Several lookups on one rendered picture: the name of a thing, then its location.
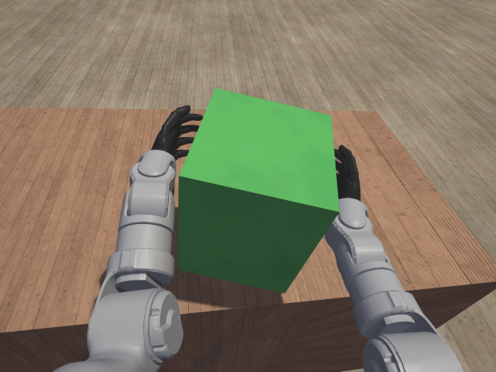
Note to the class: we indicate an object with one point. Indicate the right robot hand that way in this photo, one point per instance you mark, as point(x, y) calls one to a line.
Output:
point(348, 182)

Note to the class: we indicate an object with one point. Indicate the pedestal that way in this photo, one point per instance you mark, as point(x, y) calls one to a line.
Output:
point(63, 177)

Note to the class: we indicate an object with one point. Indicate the left robot hand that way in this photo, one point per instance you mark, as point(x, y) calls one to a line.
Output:
point(167, 139)

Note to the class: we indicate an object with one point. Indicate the carton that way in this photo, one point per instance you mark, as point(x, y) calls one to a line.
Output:
point(257, 191)

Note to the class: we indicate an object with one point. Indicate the robot left forearm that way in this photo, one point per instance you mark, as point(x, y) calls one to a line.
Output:
point(142, 258)

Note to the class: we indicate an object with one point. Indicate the robot right forearm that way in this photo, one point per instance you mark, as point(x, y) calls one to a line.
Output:
point(381, 305)

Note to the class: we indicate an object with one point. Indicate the left robot upper arm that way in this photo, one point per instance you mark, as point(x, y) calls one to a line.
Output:
point(132, 331)

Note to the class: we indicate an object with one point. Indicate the right robot upper arm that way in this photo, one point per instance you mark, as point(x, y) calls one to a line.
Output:
point(409, 352)

